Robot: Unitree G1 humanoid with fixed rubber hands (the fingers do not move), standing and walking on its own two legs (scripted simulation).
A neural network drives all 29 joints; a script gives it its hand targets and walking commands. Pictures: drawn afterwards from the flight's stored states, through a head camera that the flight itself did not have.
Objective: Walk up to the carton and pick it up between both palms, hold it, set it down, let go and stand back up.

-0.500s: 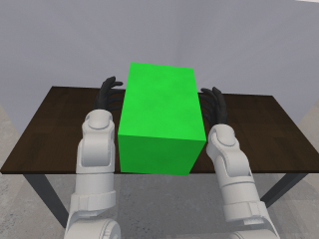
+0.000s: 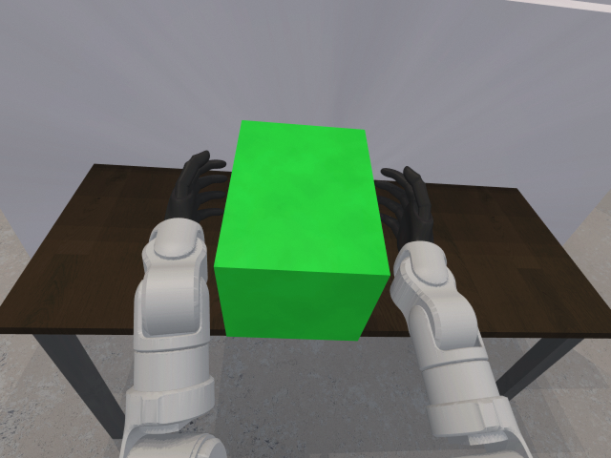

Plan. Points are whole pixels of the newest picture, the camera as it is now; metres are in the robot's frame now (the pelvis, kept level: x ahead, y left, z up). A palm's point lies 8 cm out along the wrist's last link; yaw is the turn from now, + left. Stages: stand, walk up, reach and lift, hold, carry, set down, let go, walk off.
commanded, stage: hold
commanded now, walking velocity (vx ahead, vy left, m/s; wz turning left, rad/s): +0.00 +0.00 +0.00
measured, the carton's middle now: (298, 228) +0.40 +0.01 +0.12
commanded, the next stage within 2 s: none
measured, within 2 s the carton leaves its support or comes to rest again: neither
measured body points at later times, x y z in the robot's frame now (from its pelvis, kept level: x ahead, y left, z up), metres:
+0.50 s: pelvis +0.00 +0.00 +0.00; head -0.03 +0.05 +0.45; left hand +0.36 +0.15 +0.19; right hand +0.36 -0.12 +0.18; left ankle +0.01 +0.13 -0.75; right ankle +0.02 -0.09 -0.75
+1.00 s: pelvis +0.00 +0.00 +0.00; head -0.01 +0.05 +0.45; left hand +0.36 +0.16 +0.18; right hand +0.36 -0.11 +0.18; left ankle +0.01 +0.13 -0.75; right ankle +0.02 -0.09 -0.75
